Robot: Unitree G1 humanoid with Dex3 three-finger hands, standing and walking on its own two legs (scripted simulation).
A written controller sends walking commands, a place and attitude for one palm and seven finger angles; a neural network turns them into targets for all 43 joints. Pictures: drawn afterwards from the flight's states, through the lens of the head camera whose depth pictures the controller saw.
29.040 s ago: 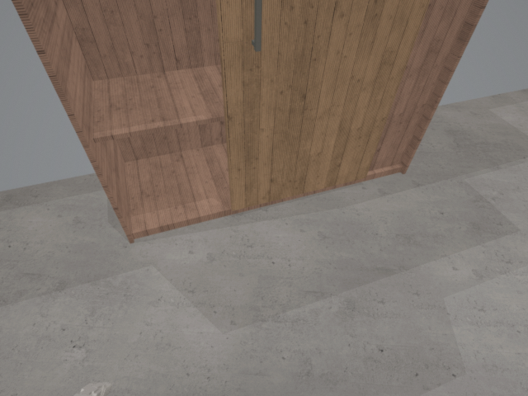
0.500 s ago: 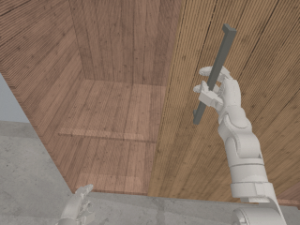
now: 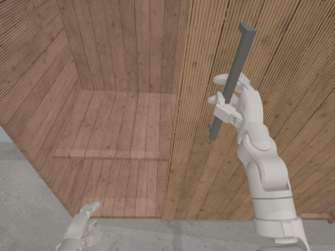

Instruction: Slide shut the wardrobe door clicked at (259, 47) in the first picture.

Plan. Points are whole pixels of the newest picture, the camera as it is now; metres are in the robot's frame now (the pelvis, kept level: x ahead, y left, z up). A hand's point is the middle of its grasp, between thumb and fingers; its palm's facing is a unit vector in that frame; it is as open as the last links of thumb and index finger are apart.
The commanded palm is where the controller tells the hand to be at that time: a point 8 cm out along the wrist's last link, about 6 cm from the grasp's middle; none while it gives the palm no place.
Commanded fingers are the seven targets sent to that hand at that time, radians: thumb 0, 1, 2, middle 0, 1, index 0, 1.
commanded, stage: tug the door sideways, standing still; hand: right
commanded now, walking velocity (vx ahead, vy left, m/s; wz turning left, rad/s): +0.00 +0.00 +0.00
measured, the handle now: (225, 91) +0.42 -0.11 +0.20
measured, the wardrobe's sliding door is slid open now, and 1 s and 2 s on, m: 0.47 0.40 0.23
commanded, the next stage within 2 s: step sideways, sliding the door along in 0.46 s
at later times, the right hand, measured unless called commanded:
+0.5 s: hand (206, 108) +0.36 -0.06 +0.20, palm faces +0.01 +1.00 -0.07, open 5.6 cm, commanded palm +0.34 -0.05 +0.20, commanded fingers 0.00 -0.90 -0.90 0.45 1.40 0.45 1.40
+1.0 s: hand (187, 109) +0.37 -0.02 +0.19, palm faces -0.03 +0.99 -0.15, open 6.0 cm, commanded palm +0.35 -0.06 +0.20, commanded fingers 0.00 -0.90 -0.90 0.45 1.40 0.45 1.40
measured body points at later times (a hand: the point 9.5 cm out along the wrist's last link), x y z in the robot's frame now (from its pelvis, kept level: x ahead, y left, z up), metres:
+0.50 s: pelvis -0.03 -0.01 +0.00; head -0.02 +0.01 +0.45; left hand +0.17 +0.17 -0.11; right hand +0.36 -0.11 +0.20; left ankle -0.02 +0.12 -0.74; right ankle -0.06 -0.12 -0.74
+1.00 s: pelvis -0.03 +0.05 -0.01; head +0.00 +0.07 +0.44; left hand +0.10 +0.29 -0.14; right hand +0.36 -0.07 +0.20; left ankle -0.02 +0.12 -0.74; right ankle -0.05 -0.11 -0.74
